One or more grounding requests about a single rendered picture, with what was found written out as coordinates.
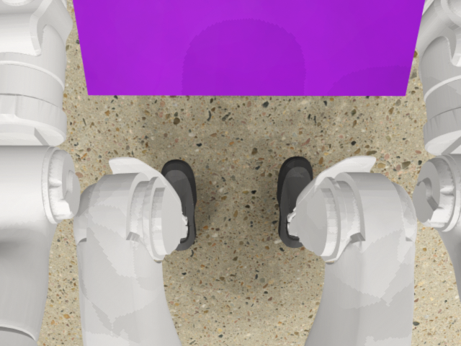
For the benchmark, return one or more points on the robot left shin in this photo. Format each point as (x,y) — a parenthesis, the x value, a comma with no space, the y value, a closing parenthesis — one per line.
(121,165)

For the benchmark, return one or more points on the left robot forearm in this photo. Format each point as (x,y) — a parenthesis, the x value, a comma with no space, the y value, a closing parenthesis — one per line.
(33,61)

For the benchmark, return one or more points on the right robot forearm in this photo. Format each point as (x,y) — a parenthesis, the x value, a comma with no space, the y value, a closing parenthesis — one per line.
(439,47)

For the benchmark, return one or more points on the right robot foot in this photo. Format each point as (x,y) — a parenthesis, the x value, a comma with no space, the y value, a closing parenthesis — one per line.
(294,175)

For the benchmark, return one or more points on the carton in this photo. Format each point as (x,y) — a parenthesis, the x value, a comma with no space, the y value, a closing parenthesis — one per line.
(248,47)

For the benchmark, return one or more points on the robot right upper arm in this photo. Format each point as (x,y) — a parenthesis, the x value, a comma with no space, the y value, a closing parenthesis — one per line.
(437,202)

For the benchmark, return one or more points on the robot left upper arm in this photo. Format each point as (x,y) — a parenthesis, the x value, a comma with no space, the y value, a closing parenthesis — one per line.
(38,189)

